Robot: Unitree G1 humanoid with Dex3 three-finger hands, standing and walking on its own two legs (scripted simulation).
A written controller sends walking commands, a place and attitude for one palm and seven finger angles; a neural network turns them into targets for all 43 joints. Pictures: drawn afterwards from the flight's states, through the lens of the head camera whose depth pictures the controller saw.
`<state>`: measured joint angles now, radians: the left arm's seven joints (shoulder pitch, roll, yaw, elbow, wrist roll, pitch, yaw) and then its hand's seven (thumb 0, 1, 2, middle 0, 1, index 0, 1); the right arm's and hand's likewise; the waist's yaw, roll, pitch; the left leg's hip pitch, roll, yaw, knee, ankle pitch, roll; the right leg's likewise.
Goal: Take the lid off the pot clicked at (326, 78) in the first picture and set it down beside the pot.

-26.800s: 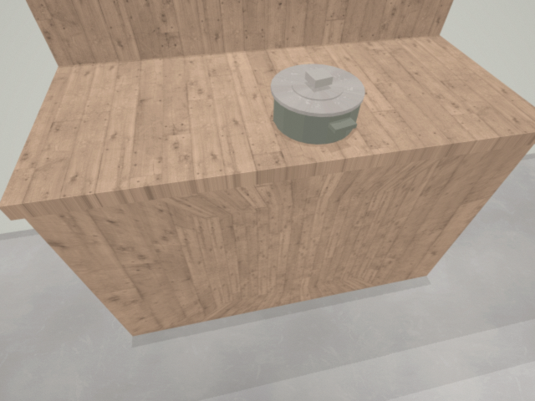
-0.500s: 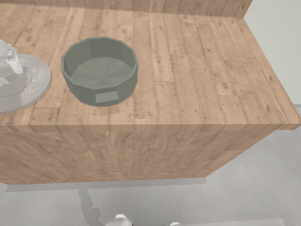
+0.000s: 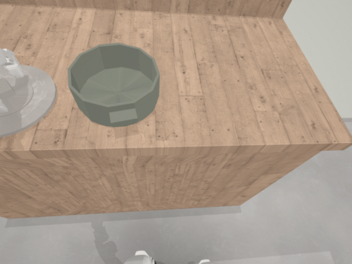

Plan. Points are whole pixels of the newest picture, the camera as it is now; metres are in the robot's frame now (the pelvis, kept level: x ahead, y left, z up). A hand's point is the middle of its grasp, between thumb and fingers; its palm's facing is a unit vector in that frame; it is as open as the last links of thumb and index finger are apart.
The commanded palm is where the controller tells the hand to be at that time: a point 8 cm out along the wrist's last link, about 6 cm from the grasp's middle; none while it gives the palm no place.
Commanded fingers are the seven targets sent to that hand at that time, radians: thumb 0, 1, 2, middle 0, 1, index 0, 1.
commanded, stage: open the fingers wide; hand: left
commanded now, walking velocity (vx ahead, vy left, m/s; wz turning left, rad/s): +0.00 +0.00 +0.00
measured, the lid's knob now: out of the picture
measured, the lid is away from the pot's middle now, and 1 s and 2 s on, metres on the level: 0.24 0.24 0.24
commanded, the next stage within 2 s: raise the empty hand in 0.06 s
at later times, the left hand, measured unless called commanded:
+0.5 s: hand out of the picture +0.44 +0.37 +0.15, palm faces -0.37 -0.12 -0.92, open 11.0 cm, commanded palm +0.47 +0.35 +0.21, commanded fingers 0.00 -0.06 0.74 -0.39 -0.79 -0.39 -0.79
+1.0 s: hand out of the picture +0.45 +0.38 +0.20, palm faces -0.32 -0.13 -0.94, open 11.0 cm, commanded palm +0.47 +0.36 +0.27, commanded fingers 0.00 -0.06 0.74 -0.39 -0.79 -0.39 -0.79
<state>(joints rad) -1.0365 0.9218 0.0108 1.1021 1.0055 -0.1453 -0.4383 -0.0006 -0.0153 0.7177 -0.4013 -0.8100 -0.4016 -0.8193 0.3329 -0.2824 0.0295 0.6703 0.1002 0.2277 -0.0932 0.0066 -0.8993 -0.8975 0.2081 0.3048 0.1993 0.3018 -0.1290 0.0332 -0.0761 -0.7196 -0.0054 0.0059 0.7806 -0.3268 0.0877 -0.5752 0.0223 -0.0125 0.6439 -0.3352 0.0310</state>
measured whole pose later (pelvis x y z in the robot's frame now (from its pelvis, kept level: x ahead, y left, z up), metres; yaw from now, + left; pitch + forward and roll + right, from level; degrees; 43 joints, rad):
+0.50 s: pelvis -0.01 +0.01 +0.00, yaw +1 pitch +13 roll -5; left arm -1.09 0.90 -0.05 1.08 0.99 -0.11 -0.45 0.00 -0.04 0.73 -0.40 -0.79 -0.40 -0.79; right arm 0.30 -0.29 0.03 0.66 0.10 0.22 -0.09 0.01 -0.90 -0.90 0.21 0.30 0.20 0.30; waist -0.11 0.03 -0.07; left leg -0.67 -0.02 0.00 0.75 -0.30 0.10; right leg -0.52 0.01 -0.02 0.61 -0.32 0.02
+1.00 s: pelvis -0.01 +0.02 +0.01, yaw +2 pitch +11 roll -4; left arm -1.21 0.91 -0.09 1.11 1.00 -0.03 -0.49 0.00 -0.05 0.73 -0.41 -0.79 -0.40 -0.79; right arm 0.31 -0.29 0.04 0.67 0.10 0.21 -0.07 0.01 -0.90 -0.90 0.21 0.30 0.20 0.30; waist -0.11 0.04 -0.07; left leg -0.60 -0.04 0.00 0.66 -0.27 0.11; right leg -0.45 -0.01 -0.01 0.53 -0.29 0.01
